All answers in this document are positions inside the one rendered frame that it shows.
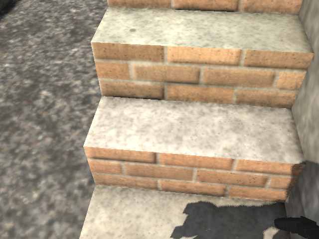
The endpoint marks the right robot hand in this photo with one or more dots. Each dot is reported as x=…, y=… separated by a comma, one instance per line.
x=302, y=226

